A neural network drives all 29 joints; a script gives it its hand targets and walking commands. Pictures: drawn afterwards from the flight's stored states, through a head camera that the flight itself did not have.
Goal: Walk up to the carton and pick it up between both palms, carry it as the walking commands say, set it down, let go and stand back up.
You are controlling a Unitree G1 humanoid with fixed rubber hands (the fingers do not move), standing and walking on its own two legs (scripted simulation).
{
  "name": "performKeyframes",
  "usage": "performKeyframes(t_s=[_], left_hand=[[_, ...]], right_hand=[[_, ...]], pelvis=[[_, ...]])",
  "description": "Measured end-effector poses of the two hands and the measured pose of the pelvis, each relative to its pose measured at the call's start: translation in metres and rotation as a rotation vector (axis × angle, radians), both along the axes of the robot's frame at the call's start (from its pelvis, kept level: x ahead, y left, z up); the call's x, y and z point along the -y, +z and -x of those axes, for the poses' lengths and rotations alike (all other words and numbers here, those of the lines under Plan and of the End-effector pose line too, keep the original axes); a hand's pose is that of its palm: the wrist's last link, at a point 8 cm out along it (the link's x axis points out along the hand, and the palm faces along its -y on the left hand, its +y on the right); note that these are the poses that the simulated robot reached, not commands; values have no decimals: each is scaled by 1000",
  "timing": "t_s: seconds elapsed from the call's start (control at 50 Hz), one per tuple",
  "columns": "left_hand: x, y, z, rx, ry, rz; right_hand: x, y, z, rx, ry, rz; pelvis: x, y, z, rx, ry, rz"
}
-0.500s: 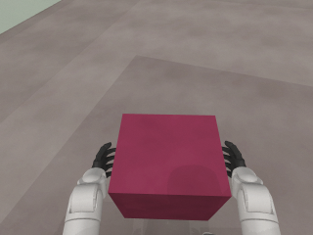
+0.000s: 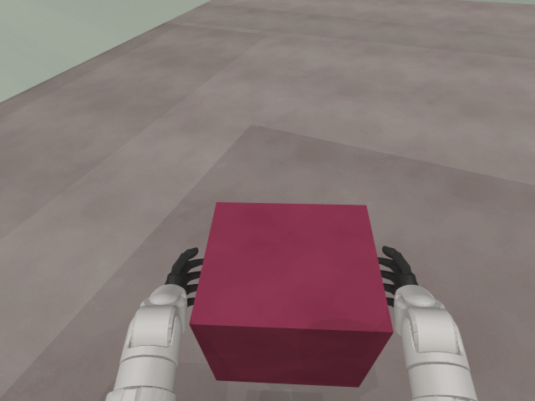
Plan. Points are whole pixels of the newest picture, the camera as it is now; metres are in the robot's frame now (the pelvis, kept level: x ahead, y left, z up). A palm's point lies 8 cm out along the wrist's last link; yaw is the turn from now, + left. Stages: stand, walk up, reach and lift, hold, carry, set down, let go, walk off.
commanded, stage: hold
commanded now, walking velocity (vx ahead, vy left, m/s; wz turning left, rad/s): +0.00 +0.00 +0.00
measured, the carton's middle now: (288, 296) +0.30 -0.02 -0.05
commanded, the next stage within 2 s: set down in 0.20 s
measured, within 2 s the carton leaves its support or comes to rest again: neither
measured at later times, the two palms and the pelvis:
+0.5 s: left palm (175, 273) +0.31 +0.17 +0.02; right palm (387, 266) +0.31 -0.18 +0.02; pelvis +0.01 +0.00 +0.00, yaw +4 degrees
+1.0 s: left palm (183, 292) +0.33 +0.18 -0.08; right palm (367, 273) +0.34 -0.16 -0.05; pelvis +0.05 +0.01 -0.01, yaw +4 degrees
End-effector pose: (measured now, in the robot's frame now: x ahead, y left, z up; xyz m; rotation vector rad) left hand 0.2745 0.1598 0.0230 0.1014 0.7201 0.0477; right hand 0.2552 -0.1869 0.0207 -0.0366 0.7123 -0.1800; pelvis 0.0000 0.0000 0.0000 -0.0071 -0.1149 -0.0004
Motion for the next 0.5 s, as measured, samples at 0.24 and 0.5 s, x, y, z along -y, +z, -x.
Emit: performKeyframes(t_s=[0.24,0.5], left_hand=[[-9,7,-15,-5,-5,-14],[-11,-4,-40,-55,-4,-47]], right_hand=[[-9,9,-21,-6,26,16],[-10,-3,-53,-22,15,-31]], pelvis=[[6,-4,14,19,46,10],[-3,0,-14,-23,64,6]])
